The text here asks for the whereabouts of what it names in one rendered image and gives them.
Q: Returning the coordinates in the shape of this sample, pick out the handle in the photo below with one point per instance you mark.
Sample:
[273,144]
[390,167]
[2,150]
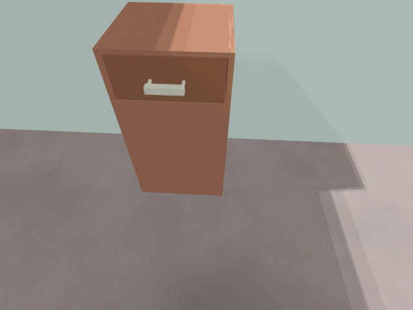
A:
[164,89]

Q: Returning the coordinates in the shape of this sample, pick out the drawer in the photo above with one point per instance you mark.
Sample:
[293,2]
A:
[205,77]

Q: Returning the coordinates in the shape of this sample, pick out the cabinet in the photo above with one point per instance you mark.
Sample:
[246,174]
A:
[175,147]

